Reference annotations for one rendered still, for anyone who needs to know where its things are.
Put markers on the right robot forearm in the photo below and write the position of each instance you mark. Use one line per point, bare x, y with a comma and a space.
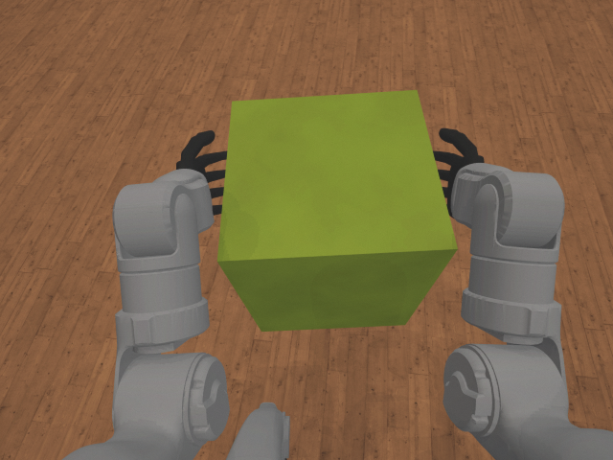
515, 220

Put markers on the left robot upper arm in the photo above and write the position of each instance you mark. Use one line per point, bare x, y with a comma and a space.
166, 408

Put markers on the right robot hand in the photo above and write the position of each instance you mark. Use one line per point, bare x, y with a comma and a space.
466, 148

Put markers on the left robot forearm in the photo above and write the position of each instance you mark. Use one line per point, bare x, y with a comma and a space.
156, 228

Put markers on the carton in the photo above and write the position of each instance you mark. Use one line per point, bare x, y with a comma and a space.
333, 212

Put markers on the robot left thigh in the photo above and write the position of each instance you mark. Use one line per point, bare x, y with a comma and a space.
263, 436

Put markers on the right robot upper arm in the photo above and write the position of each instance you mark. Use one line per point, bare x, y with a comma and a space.
512, 399

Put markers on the left robot hand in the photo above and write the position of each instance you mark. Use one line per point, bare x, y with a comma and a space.
188, 161

